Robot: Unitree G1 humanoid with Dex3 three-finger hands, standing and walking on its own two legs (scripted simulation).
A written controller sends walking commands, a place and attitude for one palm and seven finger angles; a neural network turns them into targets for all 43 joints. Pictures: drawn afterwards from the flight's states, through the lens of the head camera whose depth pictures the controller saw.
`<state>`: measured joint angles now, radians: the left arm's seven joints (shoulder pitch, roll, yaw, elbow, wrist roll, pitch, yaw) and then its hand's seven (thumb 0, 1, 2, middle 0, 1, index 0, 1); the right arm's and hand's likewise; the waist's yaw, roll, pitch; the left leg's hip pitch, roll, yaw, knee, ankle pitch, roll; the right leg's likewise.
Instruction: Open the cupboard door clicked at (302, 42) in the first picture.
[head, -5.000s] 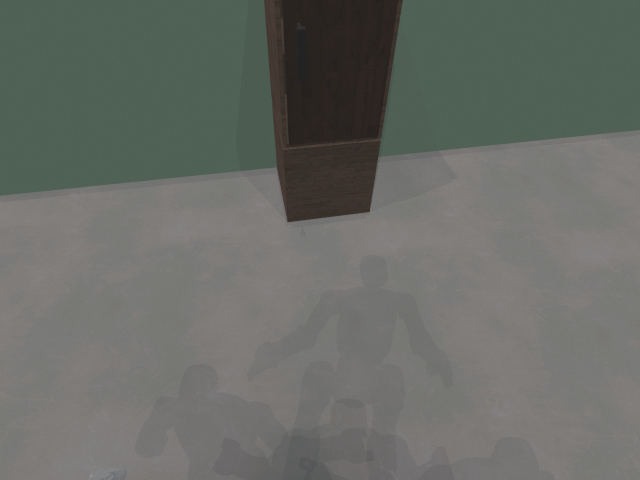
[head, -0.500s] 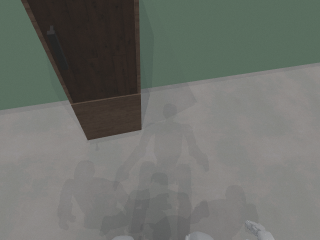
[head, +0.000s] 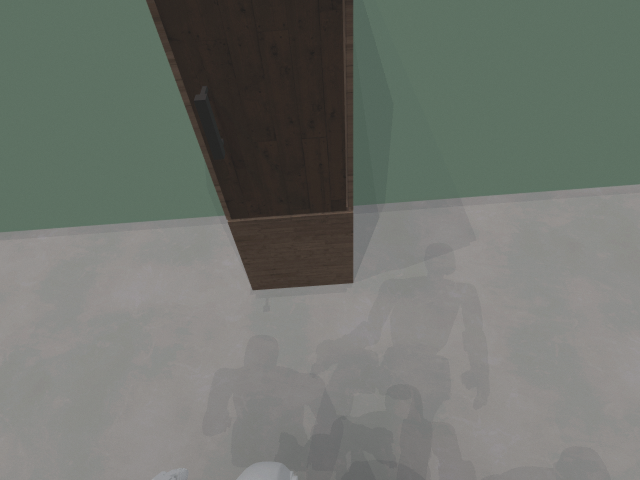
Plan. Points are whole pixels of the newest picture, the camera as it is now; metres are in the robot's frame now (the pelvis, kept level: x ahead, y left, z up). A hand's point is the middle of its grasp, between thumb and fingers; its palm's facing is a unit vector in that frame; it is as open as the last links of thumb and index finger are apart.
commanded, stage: take the last steps up to it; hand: left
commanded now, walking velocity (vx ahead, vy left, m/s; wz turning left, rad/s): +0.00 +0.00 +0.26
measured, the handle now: (212, 123) +0.82 +0.28 -0.01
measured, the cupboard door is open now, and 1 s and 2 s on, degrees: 0 0 0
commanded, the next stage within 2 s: come to a stop and stand still in 1.08 s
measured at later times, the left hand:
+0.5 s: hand out of the picture +0.02 +0.25 -0.17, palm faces +0.13 -0.97 -0.18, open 7.4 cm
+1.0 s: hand (209, 446) +0.20 +0.19 -0.16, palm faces +0.16 -0.97 -0.20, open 7.3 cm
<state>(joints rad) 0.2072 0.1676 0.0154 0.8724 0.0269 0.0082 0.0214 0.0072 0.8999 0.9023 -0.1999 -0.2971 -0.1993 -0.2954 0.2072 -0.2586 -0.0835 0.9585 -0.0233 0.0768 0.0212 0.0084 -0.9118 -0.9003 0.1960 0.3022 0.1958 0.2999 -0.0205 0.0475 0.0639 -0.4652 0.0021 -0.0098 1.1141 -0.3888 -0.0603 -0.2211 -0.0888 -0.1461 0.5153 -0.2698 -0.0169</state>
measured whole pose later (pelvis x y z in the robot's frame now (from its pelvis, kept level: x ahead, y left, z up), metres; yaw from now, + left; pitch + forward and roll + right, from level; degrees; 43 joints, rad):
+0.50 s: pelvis +0.04 +0.05 +0.01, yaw +5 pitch -1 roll +0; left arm 0.30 0.22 0.04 1.07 0.03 0.02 -0.02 0.01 0.91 0.90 -0.19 -0.30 -0.19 -0.29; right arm 0.36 -0.13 -0.02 1.07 -0.02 -0.05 -0.02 0.01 -0.92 -0.90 0.20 0.30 0.20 0.30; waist 0.01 -0.04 0.01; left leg -0.03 -0.02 0.05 0.30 -0.26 0.04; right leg -0.50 -0.10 -0.07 0.98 -0.27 0.05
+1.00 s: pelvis +0.20 +0.01 +0.00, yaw +7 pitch -1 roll -1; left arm 0.29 0.15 0.04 1.07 0.03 -0.06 0.01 -0.01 0.93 0.90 -0.20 -0.30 -0.20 -0.29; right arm 0.25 -0.18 -0.06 1.05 -0.03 -0.02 0.01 0.01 -0.92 -0.90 0.19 0.30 0.19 0.30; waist -0.01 0.03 0.01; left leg -0.51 0.11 0.08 0.88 -0.24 -0.01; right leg -0.12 -0.01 -0.18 0.36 -0.23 -0.04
